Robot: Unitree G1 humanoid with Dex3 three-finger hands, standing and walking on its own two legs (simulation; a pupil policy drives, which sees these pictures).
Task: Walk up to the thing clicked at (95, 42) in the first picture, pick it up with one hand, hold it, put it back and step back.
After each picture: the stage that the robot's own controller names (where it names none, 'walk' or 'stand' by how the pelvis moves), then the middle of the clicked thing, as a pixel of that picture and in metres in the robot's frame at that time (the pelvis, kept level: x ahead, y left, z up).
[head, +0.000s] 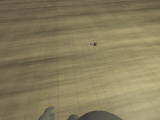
stand; (95, 43) +1.77 -0.07 -0.72
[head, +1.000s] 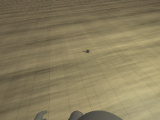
walk; (88, 50) +1.63 +0.21 -0.70
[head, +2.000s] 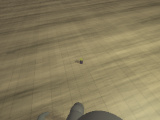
walk; (81, 60) +1.11 +0.29 -0.71
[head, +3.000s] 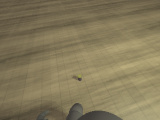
walk; (79, 77) +0.72 +0.23 -0.72
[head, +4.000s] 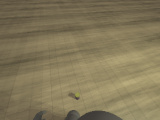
walk; (77, 96) +0.45 +0.15 -0.70
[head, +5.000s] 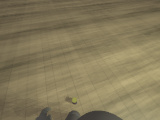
stand; (74, 101) +0.33 +0.18 -0.71
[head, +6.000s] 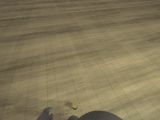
stand; (74, 106) +0.30 +0.17 -0.72
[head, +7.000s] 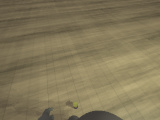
stand; (75, 105) +0.31 +0.17 -0.72
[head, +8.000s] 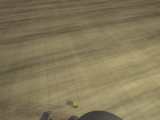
stand; (75, 104) +0.33 +0.18 -0.73
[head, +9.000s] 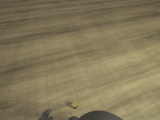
stand; (74, 105) +0.31 +0.19 -0.73
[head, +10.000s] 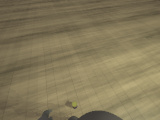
stand; (74, 105) +0.31 +0.19 -0.73
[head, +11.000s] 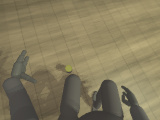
go down; (68, 69) +0.38 +0.20 -0.39
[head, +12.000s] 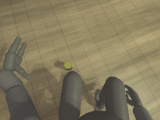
go down; (68, 66) +0.39 +0.21 -0.31
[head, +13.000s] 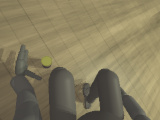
close in; (46, 62) +0.38 +0.25 -0.22
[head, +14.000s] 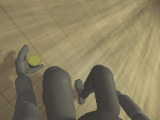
close; (34, 62) +0.38 +0.26 -0.22
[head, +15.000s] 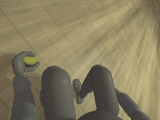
lift; (30, 61) +0.38 +0.26 -0.22
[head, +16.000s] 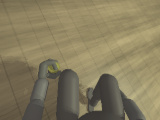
lift; (53, 69) +0.31 +0.26 -0.12
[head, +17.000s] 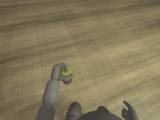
lift; (66, 75) +0.32 +0.18 +0.03
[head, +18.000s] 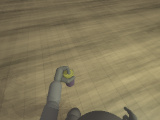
hold; (69, 78) +0.32 +0.17 -0.01
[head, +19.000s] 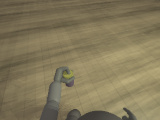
hold; (68, 78) +0.32 +0.17 -0.01
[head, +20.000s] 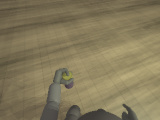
crouch; (68, 80) +0.31 +0.17 -0.04
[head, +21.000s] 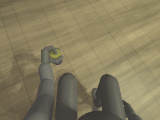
lower; (56, 57) +0.43 +0.23 -0.11
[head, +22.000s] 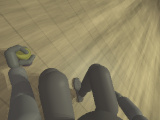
lower; (25, 57) +0.41 +0.28 -0.22
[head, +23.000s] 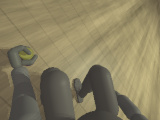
lower; (27, 57) +0.40 +0.28 -0.22
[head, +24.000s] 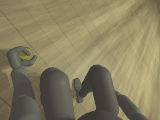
lower; (27, 58) +0.40 +0.28 -0.22
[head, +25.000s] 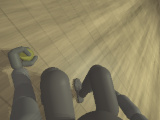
lower; (27, 58) +0.39 +0.28 -0.22
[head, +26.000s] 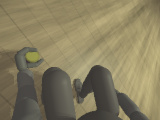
open; (32, 59) +0.38 +0.27 -0.23
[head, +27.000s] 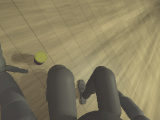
stand; (40, 58) +0.38 +0.25 -0.23
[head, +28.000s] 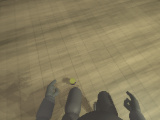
stand; (72, 81) +0.37 +0.19 -0.53
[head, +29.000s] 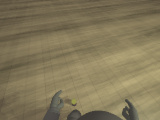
stand; (74, 102) +0.34 +0.18 -0.66
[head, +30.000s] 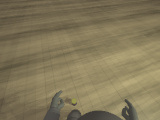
stand; (74, 102) +0.34 +0.18 -0.67
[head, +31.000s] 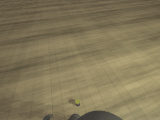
stand; (77, 102) +0.37 +0.17 -0.72
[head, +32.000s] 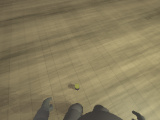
walk; (77, 87) +0.41 +0.14 -0.70
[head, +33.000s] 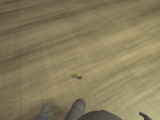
walk; (79, 76) +0.63 +0.22 -0.70
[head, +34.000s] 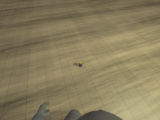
stand; (80, 64) +0.96 +0.21 -0.70
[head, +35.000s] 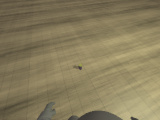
stand; (80, 66) +0.97 +0.20 -0.72
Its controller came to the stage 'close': yes
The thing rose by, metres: 0.70
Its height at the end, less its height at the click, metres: +0.00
